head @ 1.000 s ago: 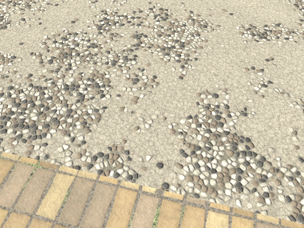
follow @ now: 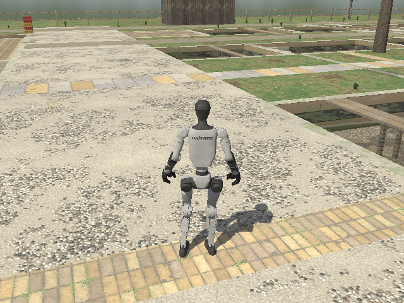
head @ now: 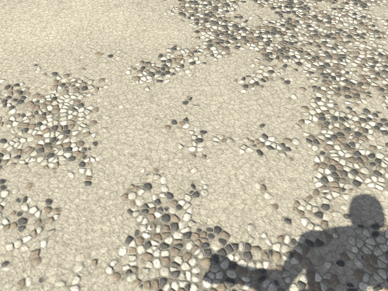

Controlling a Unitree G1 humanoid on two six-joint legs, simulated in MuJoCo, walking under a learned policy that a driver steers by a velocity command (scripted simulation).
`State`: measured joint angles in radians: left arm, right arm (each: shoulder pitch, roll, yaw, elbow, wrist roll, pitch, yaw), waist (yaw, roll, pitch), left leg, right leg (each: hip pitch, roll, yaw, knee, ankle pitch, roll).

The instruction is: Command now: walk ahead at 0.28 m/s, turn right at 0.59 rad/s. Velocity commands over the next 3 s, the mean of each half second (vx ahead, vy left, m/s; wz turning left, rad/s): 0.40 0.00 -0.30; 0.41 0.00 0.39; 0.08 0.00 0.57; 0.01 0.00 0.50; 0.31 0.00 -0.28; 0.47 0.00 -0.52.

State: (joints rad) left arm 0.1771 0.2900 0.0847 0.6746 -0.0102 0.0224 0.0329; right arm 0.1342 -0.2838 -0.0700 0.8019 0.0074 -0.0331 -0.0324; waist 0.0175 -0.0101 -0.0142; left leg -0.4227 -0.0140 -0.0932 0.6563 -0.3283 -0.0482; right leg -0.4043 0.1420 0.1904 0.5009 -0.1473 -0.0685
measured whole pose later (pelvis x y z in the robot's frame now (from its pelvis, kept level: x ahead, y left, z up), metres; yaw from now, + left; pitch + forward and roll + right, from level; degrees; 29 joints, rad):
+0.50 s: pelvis +0.17 -0.05 -0.01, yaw -8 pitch +3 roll -1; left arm 0.05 0.26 0.05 0.60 -0.01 -0.07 -0.03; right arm 0.46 -0.28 -0.06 0.88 0.02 -0.06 0.00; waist -0.10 0.01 0.01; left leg -0.10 0.10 -0.01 0.63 -0.49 -0.03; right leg -0.45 0.00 -0.04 0.55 -0.14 -0.04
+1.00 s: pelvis +0.42 -0.04 -0.02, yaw +7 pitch +2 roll -2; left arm 0.27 0.28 0.08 0.79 0.00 -0.05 0.02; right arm 0.09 -0.30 -0.07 0.63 0.00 -0.04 0.05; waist 0.04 0.03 0.07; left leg -0.57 -0.03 0.03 0.63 -0.10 0.09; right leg -0.12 -0.05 -0.15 0.88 -0.57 0.05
